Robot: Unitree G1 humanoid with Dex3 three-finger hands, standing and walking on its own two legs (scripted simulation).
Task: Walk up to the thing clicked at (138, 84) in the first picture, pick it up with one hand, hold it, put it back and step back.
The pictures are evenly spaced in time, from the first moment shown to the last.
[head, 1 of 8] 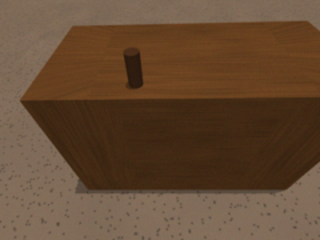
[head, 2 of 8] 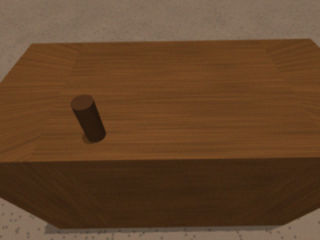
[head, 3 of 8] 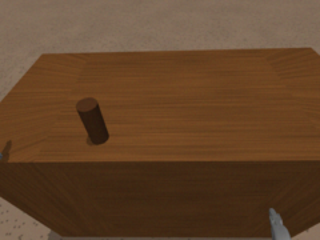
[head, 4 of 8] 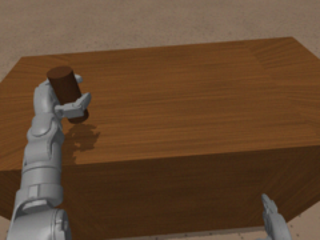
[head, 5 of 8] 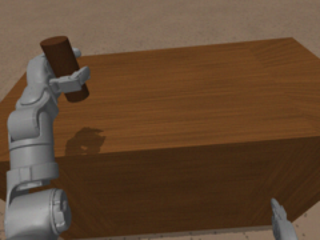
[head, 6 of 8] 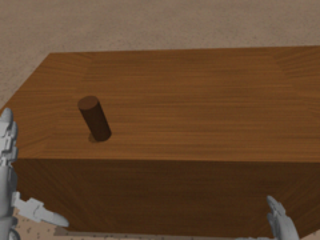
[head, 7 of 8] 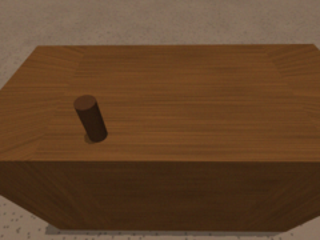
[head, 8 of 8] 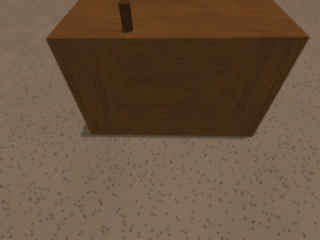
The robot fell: no
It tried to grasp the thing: yes
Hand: left
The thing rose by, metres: 0.28
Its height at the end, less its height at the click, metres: +0.00
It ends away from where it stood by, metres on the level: 0.00
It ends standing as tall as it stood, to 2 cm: yes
